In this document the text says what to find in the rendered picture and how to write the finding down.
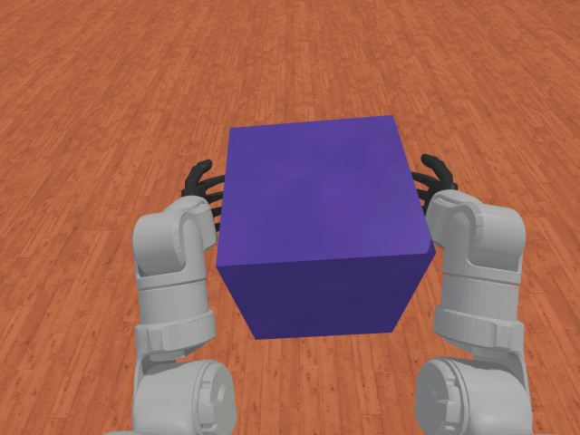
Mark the left robot forearm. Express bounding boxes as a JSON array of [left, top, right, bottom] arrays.
[[131, 196, 218, 428]]

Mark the right robot upper arm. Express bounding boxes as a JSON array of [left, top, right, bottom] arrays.
[[414, 356, 555, 435]]

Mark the robot left hand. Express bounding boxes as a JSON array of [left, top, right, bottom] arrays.
[[181, 159, 225, 232]]

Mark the left robot upper arm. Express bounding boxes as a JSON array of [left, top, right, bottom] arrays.
[[102, 359, 237, 435]]

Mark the right robot forearm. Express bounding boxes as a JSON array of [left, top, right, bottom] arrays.
[[425, 189, 533, 424]]

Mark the robot right hand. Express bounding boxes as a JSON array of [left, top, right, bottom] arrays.
[[411, 154, 458, 216]]

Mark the carton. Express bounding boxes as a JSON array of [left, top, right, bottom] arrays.
[[216, 115, 436, 340]]

